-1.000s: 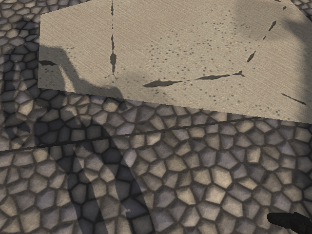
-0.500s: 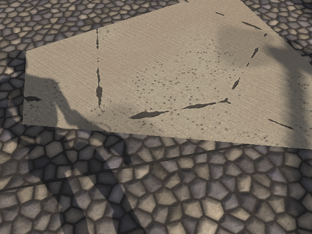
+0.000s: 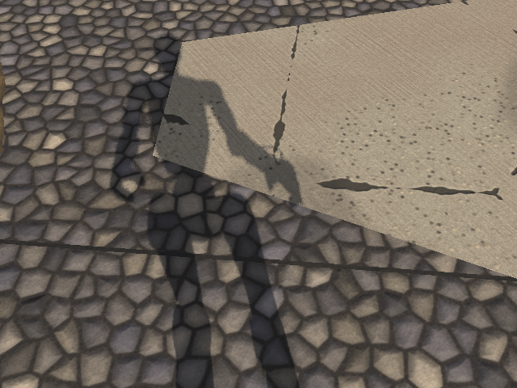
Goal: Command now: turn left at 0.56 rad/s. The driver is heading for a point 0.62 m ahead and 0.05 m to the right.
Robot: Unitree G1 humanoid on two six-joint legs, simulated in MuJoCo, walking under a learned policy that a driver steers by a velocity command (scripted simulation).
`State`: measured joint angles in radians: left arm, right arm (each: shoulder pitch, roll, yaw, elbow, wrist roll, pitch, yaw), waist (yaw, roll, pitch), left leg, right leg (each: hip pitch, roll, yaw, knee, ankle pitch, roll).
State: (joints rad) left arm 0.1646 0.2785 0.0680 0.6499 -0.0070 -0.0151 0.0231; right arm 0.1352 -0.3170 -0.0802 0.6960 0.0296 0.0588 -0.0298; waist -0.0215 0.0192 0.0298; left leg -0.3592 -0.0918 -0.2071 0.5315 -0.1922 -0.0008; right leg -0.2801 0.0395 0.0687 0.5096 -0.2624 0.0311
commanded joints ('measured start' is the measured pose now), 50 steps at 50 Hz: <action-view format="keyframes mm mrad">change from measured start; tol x32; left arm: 1 73 241 72 -56 38 -3 5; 50 -43 174 39 -120 15 3 -23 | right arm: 1 8 -59 -19 -89 -5 -15 -3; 50 149 -72 17 -29 -46 -66 -11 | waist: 1 -6 -228 -97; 21 -79 219 -111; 36 -21 84 10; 43 97 -150 -505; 50 -15 -101 -121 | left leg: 1 -209 -36 2 207 -345 21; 6 -259 43 57 701 -225 -84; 18 195 60 282 -132 -55 36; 23 502 470 -339 -349 -430 293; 29 323 298 173 -348 458 159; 39 361 313 320 6 859 96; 41 99 186 352 490 368 7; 42 -235 -10 233 859 -543 -54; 50 -121 105 141 526 -207 -76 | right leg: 1 209 -347 347 -229 193 -182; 17 51 -284 115 -296 -162 -238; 24 -665 -131 14 615 -141 -73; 40 47 37 -139 -9 267 -141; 42 589 -417 566 11 899 -459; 45 282 -294 399 -163 326 -355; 50 -77 -168 245 -215 334 -303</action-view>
